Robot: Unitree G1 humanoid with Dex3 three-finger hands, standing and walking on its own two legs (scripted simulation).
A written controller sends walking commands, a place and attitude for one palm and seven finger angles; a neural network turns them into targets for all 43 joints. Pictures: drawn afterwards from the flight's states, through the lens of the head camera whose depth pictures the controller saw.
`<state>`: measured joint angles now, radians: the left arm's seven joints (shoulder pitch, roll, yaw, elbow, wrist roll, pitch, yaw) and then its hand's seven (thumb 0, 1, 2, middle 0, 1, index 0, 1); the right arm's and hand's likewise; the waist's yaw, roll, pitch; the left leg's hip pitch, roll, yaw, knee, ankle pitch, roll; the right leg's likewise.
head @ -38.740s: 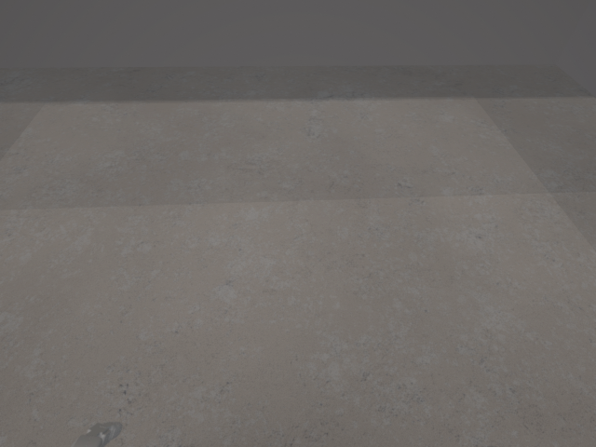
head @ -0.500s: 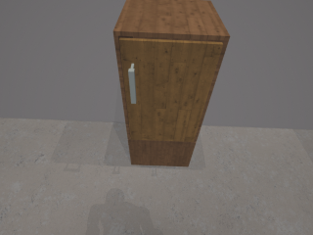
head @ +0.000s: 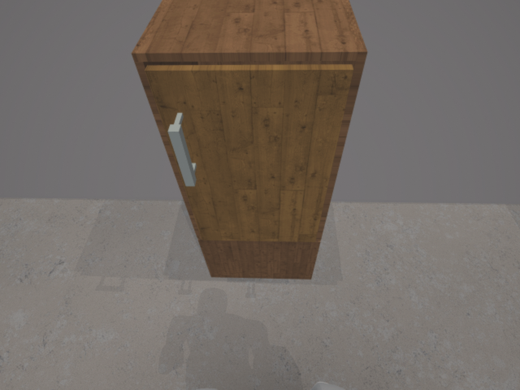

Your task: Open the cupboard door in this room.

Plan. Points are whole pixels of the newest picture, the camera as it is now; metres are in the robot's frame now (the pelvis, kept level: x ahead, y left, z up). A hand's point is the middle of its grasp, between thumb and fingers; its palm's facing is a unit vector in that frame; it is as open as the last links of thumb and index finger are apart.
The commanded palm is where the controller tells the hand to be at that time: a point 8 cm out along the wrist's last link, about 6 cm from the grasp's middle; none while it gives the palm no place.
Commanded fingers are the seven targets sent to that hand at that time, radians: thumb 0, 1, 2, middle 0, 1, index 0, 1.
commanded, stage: come to a stop and stand still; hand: left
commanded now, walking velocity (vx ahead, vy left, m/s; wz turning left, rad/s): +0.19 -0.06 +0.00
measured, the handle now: (185, 151) +0.56 +0.18 +0.01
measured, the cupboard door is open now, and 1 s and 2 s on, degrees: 0 0 0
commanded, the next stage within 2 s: look again from close up in 1.14 s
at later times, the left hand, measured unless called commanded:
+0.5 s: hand out of the picture +0.05 +0.16 -0.16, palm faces +0.05 -0.98 -0.21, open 7.4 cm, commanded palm none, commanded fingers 0.00 0.90 0.90 -0.20 -0.30 -0.20 -0.30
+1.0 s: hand out of the picture +0.06 +0.21 -0.15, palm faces +0.03 -0.98 -0.20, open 7.4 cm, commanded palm none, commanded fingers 0.00 0.90 0.90 -0.20 -0.30 -0.20 -0.30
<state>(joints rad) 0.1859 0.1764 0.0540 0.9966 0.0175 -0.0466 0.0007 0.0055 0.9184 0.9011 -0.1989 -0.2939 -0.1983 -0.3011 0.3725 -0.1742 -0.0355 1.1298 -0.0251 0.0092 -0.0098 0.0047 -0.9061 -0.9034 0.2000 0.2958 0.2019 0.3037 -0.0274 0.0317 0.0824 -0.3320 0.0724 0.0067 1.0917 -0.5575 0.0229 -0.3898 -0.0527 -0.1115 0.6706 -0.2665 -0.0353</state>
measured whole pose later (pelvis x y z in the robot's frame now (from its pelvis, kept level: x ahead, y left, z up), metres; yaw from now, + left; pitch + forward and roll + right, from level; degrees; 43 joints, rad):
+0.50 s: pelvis +0.05 -0.01 +0.01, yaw -1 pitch +0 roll +1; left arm 0.29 0.15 0.02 1.03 0.02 0.01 0.03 0.01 0.91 0.90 -0.20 -0.29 -0.20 -0.30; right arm 0.12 -0.14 -0.02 0.96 -0.02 0.03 -0.02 0.00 -0.91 -0.90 0.20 0.30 0.20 0.30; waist 0.04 0.00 0.08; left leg -0.29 0.02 0.12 0.54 -0.24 0.02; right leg -0.28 -0.03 -0.11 0.57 -0.30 -0.04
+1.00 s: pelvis +0.01 +0.02 +0.01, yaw +1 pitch -2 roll -1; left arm 0.29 0.18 0.01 0.92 0.03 0.02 0.03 0.01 0.91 0.90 -0.20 -0.29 -0.20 -0.30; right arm 0.30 -0.17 -0.01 0.97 -0.03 0.04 0.01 0.00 -0.91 -0.90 0.20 0.30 0.20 0.30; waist -0.01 0.00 0.02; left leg -0.31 -0.03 0.09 0.51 -0.18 0.08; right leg -0.28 -0.04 -0.09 0.53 -0.25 -0.01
